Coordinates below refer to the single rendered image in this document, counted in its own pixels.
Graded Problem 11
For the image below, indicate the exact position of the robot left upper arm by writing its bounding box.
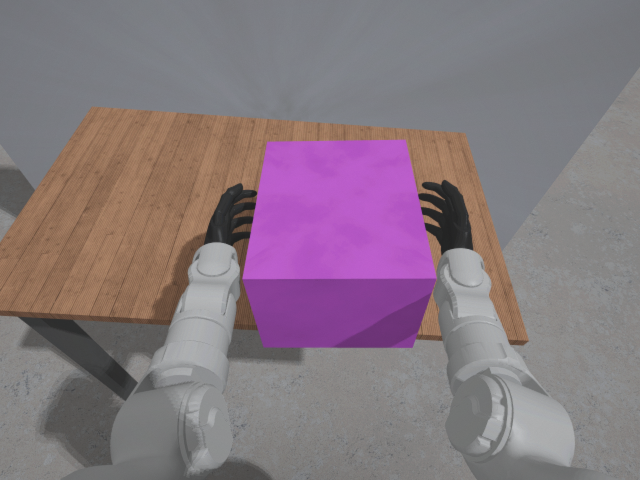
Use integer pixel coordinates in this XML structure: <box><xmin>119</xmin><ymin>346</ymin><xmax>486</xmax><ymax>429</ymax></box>
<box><xmin>60</xmin><ymin>381</ymin><xmax>233</xmax><ymax>480</ymax></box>

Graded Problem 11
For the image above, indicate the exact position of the left robot hand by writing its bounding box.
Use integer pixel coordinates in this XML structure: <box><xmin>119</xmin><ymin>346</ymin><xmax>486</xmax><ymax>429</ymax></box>
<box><xmin>204</xmin><ymin>183</ymin><xmax>257</xmax><ymax>246</ymax></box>

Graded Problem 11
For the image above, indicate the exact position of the left robot forearm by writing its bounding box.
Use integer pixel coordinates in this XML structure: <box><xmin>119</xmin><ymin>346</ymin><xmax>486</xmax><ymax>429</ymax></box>
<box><xmin>110</xmin><ymin>242</ymin><xmax>240</xmax><ymax>464</ymax></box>

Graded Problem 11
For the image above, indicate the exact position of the table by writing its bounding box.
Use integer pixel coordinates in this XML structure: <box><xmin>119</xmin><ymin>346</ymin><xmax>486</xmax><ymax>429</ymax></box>
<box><xmin>0</xmin><ymin>107</ymin><xmax>529</xmax><ymax>401</ymax></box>

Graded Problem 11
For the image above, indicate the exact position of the robot right upper arm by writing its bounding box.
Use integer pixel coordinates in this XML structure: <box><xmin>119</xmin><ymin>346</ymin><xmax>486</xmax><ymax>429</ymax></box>
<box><xmin>445</xmin><ymin>373</ymin><xmax>618</xmax><ymax>480</ymax></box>

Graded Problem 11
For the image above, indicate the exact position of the right robot hand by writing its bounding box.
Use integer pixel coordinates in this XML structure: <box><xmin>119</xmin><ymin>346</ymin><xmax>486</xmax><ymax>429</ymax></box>
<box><xmin>418</xmin><ymin>180</ymin><xmax>473</xmax><ymax>255</ymax></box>

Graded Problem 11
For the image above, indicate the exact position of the carton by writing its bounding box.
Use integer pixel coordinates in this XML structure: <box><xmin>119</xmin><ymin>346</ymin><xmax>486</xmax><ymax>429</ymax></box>
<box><xmin>242</xmin><ymin>140</ymin><xmax>437</xmax><ymax>348</ymax></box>

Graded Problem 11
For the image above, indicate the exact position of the right robot forearm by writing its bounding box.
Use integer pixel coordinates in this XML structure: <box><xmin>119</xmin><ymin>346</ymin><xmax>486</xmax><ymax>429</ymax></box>
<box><xmin>433</xmin><ymin>248</ymin><xmax>575</xmax><ymax>456</ymax></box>

